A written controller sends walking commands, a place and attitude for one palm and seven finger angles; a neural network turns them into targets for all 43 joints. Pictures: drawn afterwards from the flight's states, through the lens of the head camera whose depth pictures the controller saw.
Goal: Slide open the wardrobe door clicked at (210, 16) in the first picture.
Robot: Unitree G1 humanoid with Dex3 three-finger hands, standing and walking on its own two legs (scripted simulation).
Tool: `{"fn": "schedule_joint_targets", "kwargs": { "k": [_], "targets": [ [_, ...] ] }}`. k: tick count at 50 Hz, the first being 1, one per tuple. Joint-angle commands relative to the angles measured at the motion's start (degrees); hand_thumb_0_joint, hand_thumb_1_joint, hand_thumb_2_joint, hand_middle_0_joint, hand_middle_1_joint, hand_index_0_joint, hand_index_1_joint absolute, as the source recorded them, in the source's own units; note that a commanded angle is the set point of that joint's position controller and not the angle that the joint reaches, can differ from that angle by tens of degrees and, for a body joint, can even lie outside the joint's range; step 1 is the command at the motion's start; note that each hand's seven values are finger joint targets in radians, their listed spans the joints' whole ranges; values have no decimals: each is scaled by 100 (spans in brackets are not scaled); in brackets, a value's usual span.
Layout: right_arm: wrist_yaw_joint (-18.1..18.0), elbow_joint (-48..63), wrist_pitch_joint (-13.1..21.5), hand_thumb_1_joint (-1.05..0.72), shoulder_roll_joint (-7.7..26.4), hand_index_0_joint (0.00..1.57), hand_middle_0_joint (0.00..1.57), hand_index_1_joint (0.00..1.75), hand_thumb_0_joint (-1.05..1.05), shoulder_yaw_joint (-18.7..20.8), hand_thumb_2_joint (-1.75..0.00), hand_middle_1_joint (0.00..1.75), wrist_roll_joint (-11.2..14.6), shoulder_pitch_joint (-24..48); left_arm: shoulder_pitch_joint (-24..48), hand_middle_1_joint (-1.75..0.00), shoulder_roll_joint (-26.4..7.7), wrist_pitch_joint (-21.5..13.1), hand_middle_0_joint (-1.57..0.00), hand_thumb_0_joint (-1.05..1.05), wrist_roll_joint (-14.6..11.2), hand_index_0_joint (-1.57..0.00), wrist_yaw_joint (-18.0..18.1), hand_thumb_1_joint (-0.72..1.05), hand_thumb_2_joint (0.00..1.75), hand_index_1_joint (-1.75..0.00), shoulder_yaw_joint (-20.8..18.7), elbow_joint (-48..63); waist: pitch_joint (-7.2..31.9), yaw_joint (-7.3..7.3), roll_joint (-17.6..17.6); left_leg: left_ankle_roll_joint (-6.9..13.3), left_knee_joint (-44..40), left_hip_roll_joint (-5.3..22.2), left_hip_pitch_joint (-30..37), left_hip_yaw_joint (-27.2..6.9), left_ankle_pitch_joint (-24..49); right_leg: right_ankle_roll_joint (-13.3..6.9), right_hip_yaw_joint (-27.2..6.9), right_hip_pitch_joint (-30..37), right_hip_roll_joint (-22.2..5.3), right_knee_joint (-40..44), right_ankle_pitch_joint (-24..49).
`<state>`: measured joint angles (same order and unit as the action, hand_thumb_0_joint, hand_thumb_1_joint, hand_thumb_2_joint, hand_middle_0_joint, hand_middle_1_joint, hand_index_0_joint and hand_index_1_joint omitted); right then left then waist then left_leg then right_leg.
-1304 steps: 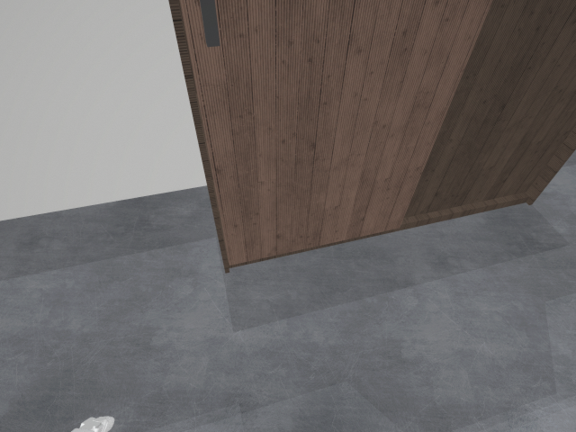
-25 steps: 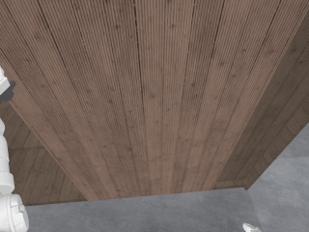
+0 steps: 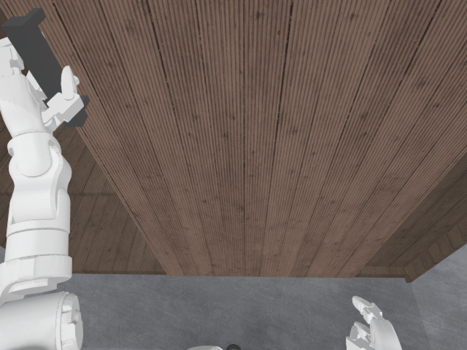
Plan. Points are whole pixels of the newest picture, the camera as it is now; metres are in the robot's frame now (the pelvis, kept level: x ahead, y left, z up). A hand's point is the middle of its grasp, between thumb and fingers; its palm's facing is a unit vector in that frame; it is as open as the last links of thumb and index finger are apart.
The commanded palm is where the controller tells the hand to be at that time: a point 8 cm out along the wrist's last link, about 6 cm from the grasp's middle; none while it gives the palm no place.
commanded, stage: stop walking and hold the door there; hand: left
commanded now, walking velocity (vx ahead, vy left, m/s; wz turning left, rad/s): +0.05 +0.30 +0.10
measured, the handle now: (57, 71) +0.43 +0.31 +0.25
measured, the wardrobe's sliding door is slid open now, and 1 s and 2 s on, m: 0.51 0.51 0.51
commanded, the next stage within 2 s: loosen the grip on the handle in 1.08 s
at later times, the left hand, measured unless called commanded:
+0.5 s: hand (65, 98) +0.39 +0.29 +0.23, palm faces +0.29 -0.96 -0.05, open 8.0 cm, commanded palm +0.36 +0.31 +0.20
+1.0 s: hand (66, 98) +0.38 +0.28 +0.23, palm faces +0.25 -0.97 -0.03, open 7.8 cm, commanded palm +0.36 +0.30 +0.20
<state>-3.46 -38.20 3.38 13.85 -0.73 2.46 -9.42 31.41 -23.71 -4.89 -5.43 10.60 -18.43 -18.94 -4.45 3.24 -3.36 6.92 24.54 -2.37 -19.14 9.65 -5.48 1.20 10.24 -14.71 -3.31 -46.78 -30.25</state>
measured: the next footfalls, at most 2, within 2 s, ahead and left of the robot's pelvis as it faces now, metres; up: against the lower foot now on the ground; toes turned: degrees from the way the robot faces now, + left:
right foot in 0.04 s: -0.02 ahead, -0.11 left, +0.00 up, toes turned -11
left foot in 0.28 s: +0.08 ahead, +0.24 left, +0.00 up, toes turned +3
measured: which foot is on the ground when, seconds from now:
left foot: down 0.00-0.02, up 0.04-0.26, down 0.28-1.00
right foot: up 0.00-0.02, down 0.04-0.26, up 0.28-0.48, down 0.50-0.68, up 0.70-0.90, down 0.92-1.00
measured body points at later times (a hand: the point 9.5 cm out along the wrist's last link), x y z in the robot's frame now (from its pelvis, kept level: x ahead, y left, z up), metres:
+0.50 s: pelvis +0.02 +0.10 -0.02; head +0.10 +0.10 +0.42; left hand +0.37 +0.34 +0.23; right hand +0.22 -0.06 -0.14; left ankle +0.08 +0.26 -0.73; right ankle +0.03 +0.01 -0.74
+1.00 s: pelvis +0.02 +0.11 +0.00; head +0.06 +0.11 +0.45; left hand +0.36 +0.33 +0.24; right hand +0.24 -0.07 -0.09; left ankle +0.04 +0.25 -0.73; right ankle +0.01 +0.00 -0.73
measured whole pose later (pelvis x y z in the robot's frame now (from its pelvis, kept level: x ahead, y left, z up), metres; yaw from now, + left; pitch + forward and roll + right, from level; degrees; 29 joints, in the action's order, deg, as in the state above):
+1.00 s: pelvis +0.02 +0.11 +0.00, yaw +3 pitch +0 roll +0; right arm -2.2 -34.9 1.2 10.9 -3.0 0.8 -5.7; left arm 24.5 -10.6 -5.2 -4.8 9.3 -6.0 1.5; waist -4.7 2.8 -1.6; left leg -1.7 31.0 4.3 -17.0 4.2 -14.0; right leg -0.3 3.2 -12.2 -0.5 -29.7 -17.7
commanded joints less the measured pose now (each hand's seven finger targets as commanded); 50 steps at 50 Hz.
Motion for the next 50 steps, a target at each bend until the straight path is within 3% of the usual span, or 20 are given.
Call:
{"fn": "schedule_joint_targets", "kwargs": {
  "k": [1,2,3,4,5,9,11,12,13,15,16,19,22,24,26,30,33,36,44,50],
  "targets": [
    [205,800,178,-90,861,20,20,30,0,226,-90,30,-32,528,1552,-140,-1334,-474,-45,0,331,-45,-346,90,90,-140,358,1395,1355,161,1400,-1302,2786,467,-1010,-985,-1198,-1154,-2243,1573,-2412,3257,1709],
    [172,819,127,-90,1040,20,20,30,0,225,-90,30,-88,562,1611,-140,-1394,-451,-45,0,235,-45,-323,90,90,-140,311,1236,779,31,1959,-1230,4743,231,-2566,-1494,-2672,-1642,-3793,1429,-3647,3095,4039],
    [268,765,257,-90,776,20,20,30,0,103,-90,30,-183,689,2064,-140,-1259,-492,-45,0,205,-45,-269,90,90,-140,395,1789,1023,-111,1286,-1116,4960,735,-2603,-2093,-2202,-1350,-3130,1532,-3583,2582,4706],
    [223,608,270,-90,751,20,20,30,0,170,-90,30,-122,319,1783,-140,-1338,-536,-45,0,114,-45,-273,90,90,-140,-4,1529,1122,-215,1501,-1174,4913,500,-2936,-1499,-1986,-880,-1876,2153,-2626,2165,5652],
    [215,682,251,-90,636,20,20,30,0,128,-90,30,-64,468,1791,-140,-887,-570,-45,0,130,-45,-344,90,90,-140,403,1929,1053,-129,1965,-1100,4350,631,-2876,-1369,-1985,-524,-1320,2348,-2375,1871,5871],
    [76,722,186,-90,367,20,20,30,0,157,-90,30,-122,818,1637,-140,-925,-627,-45,0,330,-45,-419,90,90,-140,296,2583,1502,-63,1333,-862,1225,179,-439,29,-1582,-230,-535,1417,-1955,1042,6360],
    [-47,778,149,-90,415,20,20,30,0,242,-90,30,-123,692,1597,-140,-565,-701,-45,0,308,-45,-447,90,90,-140,652,3036,2109,-407,793,-735,296,152,1702,476,183,66,53,380,-1330,-536,5125],
    [-29,953,211,-90,659,20,20,30,0,351,-90,30,-74,683,1633,-140,-238,-799,-45,0,214,-45,-486,90,90,-140,851,3598,2632,-417,-860,-47,428,1607,2802,-1431,1984,268,-115,-1094,-556,-2122,1709],
    [39,1006,328,-90,599,20,20,30,0,310,-90,30,-10,620,2242,-140,385,-959,-45,0,166,-45,-550,90,90,-140,1454,4330,3079,-471,-1516,476,211,2453,2916,-2663,3041,204,-675,-1364,-110,-3092,-778],
    [76,724,473,-90,575,20,20,30,0,413,-90,30,17,505,1886,-140,1098,-909,-45,0,244,-45,-706,90,90,-140,2007,3611,2187,-573,-563,499,-267,2437,1696,-2738,189,149,-1062,-1577,-192,-3156,-356],
    [-9,647,450,-90,642,20,20,30,0,455,-90,30,-9,511,1773,-140,-105,-777,-45,0,259,-45,-567,90,90,-140,933,3538,2161,-445,-656,580,-195,2389,1675,-2672,45,184,-1153,-1525,-267,-2663,-247],
    [2,749,392,-90,466,20,20,30,0,221,-90,30,-68,660,2214,-140,569,-623,-45,0,272,-45,-619,90,90,-140,1671,3804,1910,-436,-1046,199,-23,2054,1104,-1637,744,105,-763,-449,-70,-598,181],
    [56,831,424,-90,469,20,20,30,0,162,-90,30,-86,624,2143,-140,590,-566,-45,0,270,-45,-629,90,90,-140,1739,3759,2039,-352,-906,-2,275,2057,1042,-1485,772,30,-661,338,160,799,799],
    [68,870,405,-90,360,20,20,30,0,100,-90,30,-97,577,1972,-140,495,-538,-45,0,337,-45,-653,90,90,-140,1707,3625,1958,-336,2,-357,956,1602,831,-1069,320,-121,-1263,593,-306,1921,2270],
    [26,866,395,-90,213,20,20,30,0,60,-90,30,-65,501,1379,-140,141,-378,-45,0,220,-45,-575,90,90,-140,1322,3286,1794,-350,1765,-875,1964,551,298,-627,-1289,-659,-2559,495,-1420,2348,4111],
    [-60,873,390,-90,135,20,20,30,0,-76,-90,30,-156,609,1180,-140,576,-450,-45,0,268,-45,-557,90,90,-140,1611,3703,2095,-235,1539,-775,1008,463,14,-811,-1446,-606,-1603,1655,-1152,1311,6400],
    [33,1026,244,-90,384,20,20,30,0,56,-90,30,-118,678,1135,-140,1176,-535,-45,0,271,-45,-632,90,90,-140,2278,3838,2557,-211,-51,-210,374,1808,2190,-1602,3732,103,-964,197,-207,874,3151],
    [139,1061,118,-90,351,20,20,30,0,49,-90,30,-187,684,1211,-140,1444,-549,-45,0,359,-45,-708,90,90,-140,2651,3850,1972,-350,-978,42,-134,2156,2293,-2010,3687,17,-951,-662,105,219,242],
    [132,1100,57,-90,431,20,20,30,0,64,-90,30,-149,687,1096,-140,1148,-455,-45,0,378,-45,-675,90,90,-140,2343,3438,1928,-284,-641,-299,183,1726,1752,-1154,1925,-53,-808,456,75,1942,1899],
    [-46,1062,-41,-90,302,20,20,30,0,49,-90,30,-103,636,977,-140,710,-409,-45,0,279,-45,-562,90,90,-140,1894,3238,2314,-305,992,-770,1039,864,983,-669,528,-310,-1489,1105,-881,1827,5641]
  ]
}}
